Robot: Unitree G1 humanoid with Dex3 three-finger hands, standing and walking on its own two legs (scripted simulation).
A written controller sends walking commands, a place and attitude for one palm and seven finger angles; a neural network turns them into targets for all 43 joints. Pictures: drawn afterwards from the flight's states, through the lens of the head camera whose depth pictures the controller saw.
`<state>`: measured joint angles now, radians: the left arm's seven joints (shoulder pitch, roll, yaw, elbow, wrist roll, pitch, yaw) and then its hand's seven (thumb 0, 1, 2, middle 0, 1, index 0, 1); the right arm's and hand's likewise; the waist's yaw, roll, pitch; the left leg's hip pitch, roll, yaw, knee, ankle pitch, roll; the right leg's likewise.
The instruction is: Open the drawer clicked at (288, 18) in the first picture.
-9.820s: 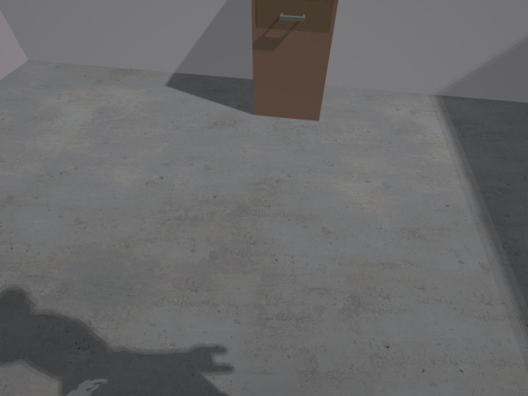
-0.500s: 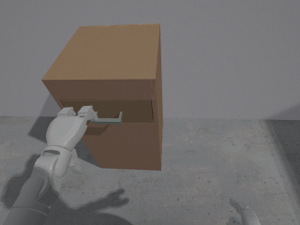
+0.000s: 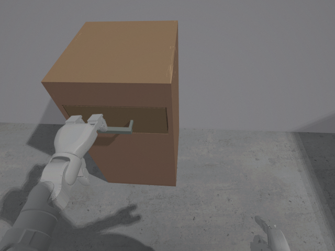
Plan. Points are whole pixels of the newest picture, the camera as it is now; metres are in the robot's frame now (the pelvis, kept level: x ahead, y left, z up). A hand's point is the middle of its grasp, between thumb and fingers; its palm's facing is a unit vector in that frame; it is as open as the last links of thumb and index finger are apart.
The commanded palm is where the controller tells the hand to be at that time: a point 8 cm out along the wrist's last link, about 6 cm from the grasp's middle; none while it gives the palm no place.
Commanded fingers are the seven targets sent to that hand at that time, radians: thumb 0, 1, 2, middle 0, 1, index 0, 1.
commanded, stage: move the hooked fingers above the handle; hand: left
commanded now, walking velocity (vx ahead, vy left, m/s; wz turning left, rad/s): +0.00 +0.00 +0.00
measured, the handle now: (116, 126) +0.55 +0.28 -0.13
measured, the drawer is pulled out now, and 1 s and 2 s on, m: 0.00 0.00 0.00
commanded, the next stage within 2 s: lower the fingers behind the handle in 1.92 s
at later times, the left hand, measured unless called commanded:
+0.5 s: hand (98, 138) +0.40 +0.26 +0.00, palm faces -0.06 -0.03 -1.00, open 13.8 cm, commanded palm +0.39 +0.26 +0.05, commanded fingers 0.00 -0.50 0.30 -0.30 -1.20 -0.30 -1.20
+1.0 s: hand (105, 131) +0.47 +0.27 -0.06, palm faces -0.10 -0.01 -0.99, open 13.8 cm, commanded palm +0.46 +0.27 +0.00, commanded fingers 0.00 -0.50 0.30 -0.30 -1.20 -0.30 -1.20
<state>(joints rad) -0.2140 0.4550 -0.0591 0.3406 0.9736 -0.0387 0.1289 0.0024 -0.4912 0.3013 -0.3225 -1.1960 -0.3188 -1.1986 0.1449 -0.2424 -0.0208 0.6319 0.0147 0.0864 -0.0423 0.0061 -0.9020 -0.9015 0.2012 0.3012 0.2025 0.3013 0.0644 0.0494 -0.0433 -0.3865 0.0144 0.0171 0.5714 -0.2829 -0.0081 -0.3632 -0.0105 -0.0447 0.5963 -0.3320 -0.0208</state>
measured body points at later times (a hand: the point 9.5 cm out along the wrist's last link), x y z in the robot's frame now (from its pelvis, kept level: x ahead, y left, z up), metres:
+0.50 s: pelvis +0.00 +0.01 -0.02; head +0.07 -0.01 +0.43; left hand +0.40 +0.26 +0.05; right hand +0.07 -0.26 -0.15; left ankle +0.00 +0.13 -0.73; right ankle -0.02 -0.10 -0.73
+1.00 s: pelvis -0.01 +0.03 -0.05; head +0.11 +0.03 +0.38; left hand +0.47 +0.27 +0.00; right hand -0.01 -0.26 -0.18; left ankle +0.00 +0.13 -0.73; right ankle -0.02 -0.10 -0.73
